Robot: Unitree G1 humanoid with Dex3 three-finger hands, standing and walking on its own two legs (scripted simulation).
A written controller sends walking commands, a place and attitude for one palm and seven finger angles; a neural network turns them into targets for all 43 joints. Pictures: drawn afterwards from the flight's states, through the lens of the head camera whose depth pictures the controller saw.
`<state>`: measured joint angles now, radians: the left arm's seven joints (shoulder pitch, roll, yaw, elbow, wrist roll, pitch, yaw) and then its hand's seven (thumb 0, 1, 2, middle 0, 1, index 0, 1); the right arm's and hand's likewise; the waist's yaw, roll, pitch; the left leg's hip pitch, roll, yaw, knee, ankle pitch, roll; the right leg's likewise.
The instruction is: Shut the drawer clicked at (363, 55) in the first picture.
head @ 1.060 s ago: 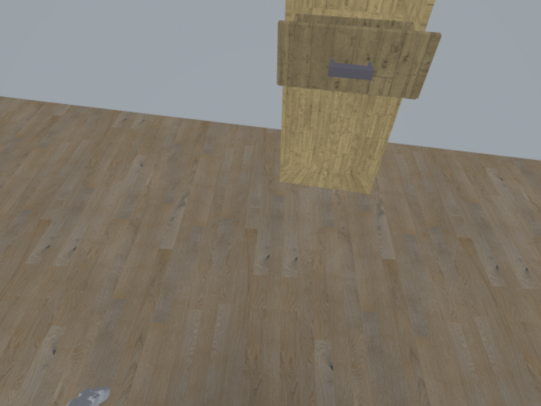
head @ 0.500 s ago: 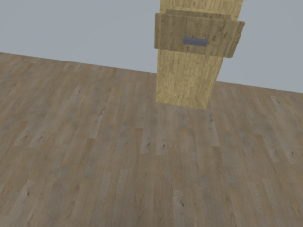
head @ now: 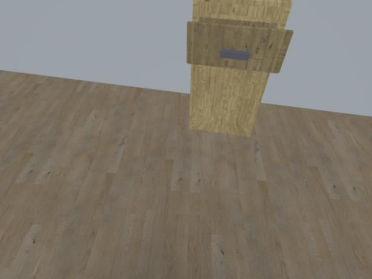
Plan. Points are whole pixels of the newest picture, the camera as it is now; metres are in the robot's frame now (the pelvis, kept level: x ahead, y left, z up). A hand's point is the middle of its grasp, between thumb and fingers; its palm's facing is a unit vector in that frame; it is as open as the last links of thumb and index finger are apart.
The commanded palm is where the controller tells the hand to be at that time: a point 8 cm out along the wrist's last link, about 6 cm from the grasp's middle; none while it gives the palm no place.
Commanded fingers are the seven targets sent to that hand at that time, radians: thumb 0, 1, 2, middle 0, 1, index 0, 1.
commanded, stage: look at it before walking up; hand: left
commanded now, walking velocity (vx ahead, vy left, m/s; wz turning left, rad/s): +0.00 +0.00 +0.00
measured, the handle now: (234, 52) +0.98 -0.15 +0.03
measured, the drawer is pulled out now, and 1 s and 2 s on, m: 0.29 0.29 0.29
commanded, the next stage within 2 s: walk to a spot facing it in 0.38 s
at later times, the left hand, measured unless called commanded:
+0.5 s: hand out of the picture +0.07 +0.25 -0.16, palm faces -0.01 -0.94 -0.33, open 7.4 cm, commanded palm none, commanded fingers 0.00 0.90 0.90 -0.20 -0.30 -0.20 -0.30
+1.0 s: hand out of the picture +0.03 +0.16 -0.17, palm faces -0.14 -0.96 -0.22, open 7.4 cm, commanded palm none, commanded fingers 0.00 0.90 0.90 -0.20 -0.30 -0.20 -0.30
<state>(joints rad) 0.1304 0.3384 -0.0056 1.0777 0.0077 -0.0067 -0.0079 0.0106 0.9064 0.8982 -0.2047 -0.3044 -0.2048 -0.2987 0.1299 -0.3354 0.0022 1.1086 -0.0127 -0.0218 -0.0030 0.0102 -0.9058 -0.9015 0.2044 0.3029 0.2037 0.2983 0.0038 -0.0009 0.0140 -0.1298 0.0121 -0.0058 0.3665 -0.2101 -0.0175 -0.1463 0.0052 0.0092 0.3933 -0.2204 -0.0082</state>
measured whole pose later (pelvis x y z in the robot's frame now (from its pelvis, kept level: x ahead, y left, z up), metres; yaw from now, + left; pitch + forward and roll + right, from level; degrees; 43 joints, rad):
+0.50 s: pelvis +0.00 +0.00 +0.00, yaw +0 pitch -2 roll +0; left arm 0.15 0.34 -0.01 1.09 0.01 -0.01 -0.01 0.01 0.91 0.90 -0.20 -0.30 -0.20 -0.30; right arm 0.13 -0.33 0.00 1.12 -0.01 -0.02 0.00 0.01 -0.91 -0.90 0.20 0.30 0.20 0.30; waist 0.01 -0.01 0.02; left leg -0.12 0.01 -0.01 0.35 -0.20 -0.02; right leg -0.14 0.00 0.01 0.37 -0.21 0.00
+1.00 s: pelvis +0.00 -0.03 -0.01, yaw -13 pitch +0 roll +1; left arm 0.38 0.17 0.03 0.96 0.02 -0.01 -0.01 0.01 0.91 0.90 -0.20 -0.30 -0.20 -0.30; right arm 0.19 -0.24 -0.05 0.98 -0.03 0.02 0.01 0.01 -0.91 -0.90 0.20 0.30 0.20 0.30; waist 0.05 0.03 0.04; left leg -0.49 0.06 0.03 1.09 -0.35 -0.05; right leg -0.24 0.07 0.02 0.52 -0.28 -0.08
